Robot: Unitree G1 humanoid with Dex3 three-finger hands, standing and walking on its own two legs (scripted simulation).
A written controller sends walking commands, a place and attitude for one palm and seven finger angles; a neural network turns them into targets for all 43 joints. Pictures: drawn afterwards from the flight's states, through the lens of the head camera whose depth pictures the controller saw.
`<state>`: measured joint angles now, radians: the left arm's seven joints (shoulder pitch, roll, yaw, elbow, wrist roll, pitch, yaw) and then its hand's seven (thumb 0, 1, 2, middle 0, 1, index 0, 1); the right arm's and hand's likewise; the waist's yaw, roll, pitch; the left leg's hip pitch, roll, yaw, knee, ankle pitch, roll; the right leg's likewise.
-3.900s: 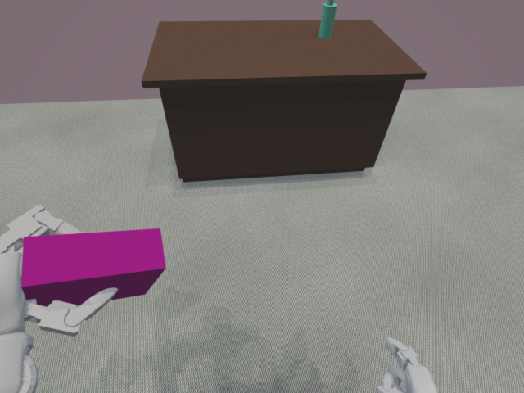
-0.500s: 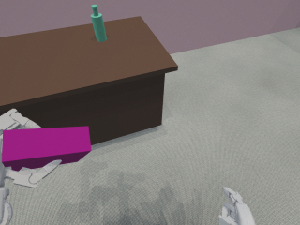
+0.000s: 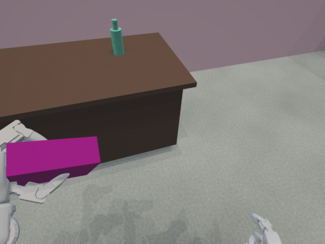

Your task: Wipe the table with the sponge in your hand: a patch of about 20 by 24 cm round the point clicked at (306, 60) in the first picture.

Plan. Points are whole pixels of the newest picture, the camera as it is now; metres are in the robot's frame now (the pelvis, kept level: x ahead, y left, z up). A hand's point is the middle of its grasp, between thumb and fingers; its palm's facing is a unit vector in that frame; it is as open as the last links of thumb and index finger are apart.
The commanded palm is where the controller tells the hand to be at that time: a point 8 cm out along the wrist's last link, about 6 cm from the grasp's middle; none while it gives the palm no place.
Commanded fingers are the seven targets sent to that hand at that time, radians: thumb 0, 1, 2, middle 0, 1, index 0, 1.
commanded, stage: take the last steps up to it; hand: left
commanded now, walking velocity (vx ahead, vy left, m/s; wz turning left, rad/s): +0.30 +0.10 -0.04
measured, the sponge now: (68, 160) +0.23 +0.20 +0.16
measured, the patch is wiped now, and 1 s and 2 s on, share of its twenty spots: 0.00 0.00 0.00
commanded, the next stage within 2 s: come to a stop and stand still in 1.84 s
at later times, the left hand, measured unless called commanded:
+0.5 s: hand (49, 133) +0.28 +0.25 +0.18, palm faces +0.40 -0.81 -0.43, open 9.2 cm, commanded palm +0.23 +0.30 +0.18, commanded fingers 0.00 0.10 1.30 -1.20 -1.60 -1.20 -1.60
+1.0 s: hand (72, 97) +0.40 +0.25 +0.17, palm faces +0.39 -0.80 -0.45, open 9.2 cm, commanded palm +0.34 +0.30 +0.18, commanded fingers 0.00 0.10 1.30 -1.20 -1.60 -1.20 -1.60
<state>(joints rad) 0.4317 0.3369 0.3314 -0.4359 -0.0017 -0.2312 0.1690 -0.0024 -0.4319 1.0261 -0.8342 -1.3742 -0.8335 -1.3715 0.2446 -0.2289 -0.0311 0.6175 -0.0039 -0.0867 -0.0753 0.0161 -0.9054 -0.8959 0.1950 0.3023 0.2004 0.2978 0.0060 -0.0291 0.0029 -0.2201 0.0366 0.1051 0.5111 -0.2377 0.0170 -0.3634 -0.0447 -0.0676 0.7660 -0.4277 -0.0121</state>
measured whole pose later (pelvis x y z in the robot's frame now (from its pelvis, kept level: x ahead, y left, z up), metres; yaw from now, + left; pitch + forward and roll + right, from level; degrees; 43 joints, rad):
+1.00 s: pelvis +0.18 +0.02 +0.00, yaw -1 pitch -1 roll +0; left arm 0.43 0.34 0.36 -0.44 -0.01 -0.22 0.14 0.00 -0.43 1.03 -0.84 -1.37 -0.84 -1.37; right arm 0.17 -0.20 0.01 0.68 0.00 -0.06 -0.04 0.02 -0.90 -0.89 0.20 0.30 0.21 0.30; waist 0.01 0.04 0.07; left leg -0.46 0.06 0.05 1.14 -0.41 -0.02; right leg -0.30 -0.05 -0.17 0.60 -0.29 -0.05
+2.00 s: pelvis +0.39 +0.04 +0.00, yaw -3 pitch -1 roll +1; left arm 0.42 0.40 0.38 -0.49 -0.02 -0.23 0.17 0.00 -0.43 1.03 -0.84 -1.37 -0.84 -1.37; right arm 0.19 -0.21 -0.04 0.58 0.00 -0.07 -0.07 0.01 -0.91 -0.90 0.19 0.30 0.20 0.30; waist 0.00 -0.05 0.05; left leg -0.29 0.03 0.13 0.55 -0.24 0.02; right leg -0.32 -0.04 -0.08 0.86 -0.52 0.00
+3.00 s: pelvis +0.32 +0.01 +0.01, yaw -3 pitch -2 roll -1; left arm 0.46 0.34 0.30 -0.44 -0.02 -0.16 0.15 0.00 -0.44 1.03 -0.84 -1.37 -0.83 -1.37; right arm 0.23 -0.20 0.03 0.64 -0.01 -0.07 -0.06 0.02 -0.90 -0.90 0.20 0.30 0.21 0.30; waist 0.01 0.03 0.02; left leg -0.26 0.03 0.02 0.48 -0.20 0.00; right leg -0.27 0.04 -0.05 0.42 -0.15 -0.03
